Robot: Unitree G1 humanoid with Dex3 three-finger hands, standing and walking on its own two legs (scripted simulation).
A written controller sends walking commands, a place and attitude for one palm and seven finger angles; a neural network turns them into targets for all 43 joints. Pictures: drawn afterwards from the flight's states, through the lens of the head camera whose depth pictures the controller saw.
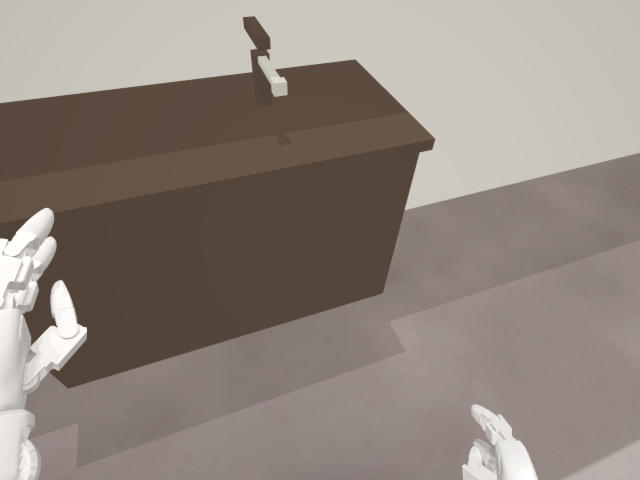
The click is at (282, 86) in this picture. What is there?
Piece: tap's lever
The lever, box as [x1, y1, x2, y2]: [271, 77, 287, 96]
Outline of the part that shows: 283,77 271,79 271,90 274,96 287,94 286,81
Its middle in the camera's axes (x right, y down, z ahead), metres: -0.09 -0.31 +0.80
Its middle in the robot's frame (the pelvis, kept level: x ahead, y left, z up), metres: +0.82 +0.14 +0.10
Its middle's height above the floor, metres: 0.88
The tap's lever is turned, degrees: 0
